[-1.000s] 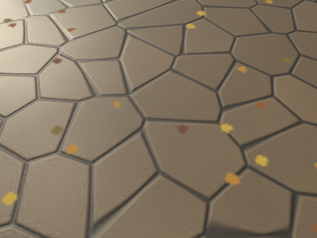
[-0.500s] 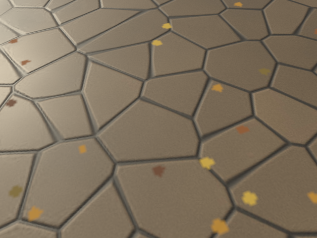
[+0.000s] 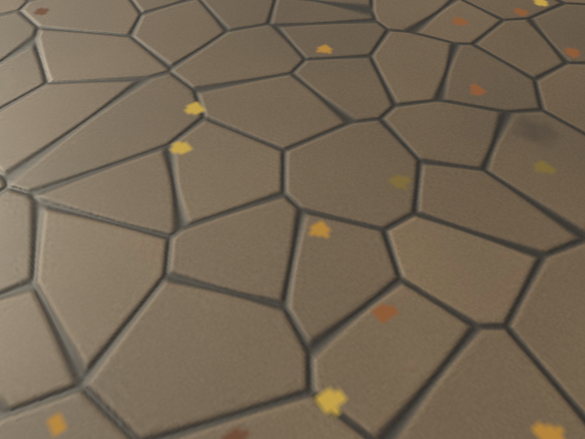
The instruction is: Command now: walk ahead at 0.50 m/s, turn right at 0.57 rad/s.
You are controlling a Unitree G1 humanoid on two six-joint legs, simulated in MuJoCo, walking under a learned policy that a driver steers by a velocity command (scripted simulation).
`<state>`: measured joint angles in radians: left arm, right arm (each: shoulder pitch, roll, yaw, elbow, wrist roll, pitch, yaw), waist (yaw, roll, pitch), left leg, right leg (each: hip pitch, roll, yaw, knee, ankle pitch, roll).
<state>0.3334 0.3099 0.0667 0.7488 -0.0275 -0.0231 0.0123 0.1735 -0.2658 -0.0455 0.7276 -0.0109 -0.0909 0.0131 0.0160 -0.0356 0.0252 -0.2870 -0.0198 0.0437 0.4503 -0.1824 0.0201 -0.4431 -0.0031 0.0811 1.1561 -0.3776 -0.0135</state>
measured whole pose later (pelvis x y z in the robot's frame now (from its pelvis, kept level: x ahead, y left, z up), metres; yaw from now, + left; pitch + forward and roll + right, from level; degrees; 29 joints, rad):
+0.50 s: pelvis +0.26 -0.09 +0.00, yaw -17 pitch +1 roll +0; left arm 0.22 0.29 0.06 0.66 -0.01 -0.04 -0.03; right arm 0.22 -0.31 -0.05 0.78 0.02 -0.10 0.01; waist -0.01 0.03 0.07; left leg -0.43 0.08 -0.01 1.16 -0.37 -0.01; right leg -0.34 0.08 -0.01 0.50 -0.17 -0.09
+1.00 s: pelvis +0.56 -0.13 -0.01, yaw -20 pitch +2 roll +1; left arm 0.36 0.29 0.04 0.83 -0.02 -0.06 0.00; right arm 0.14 -0.27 -0.04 0.75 0.00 -0.09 0.04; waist 0.02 -0.02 0.03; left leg -0.40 -0.04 0.05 0.52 -0.16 0.06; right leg -0.29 0.03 0.08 1.15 -0.43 -0.04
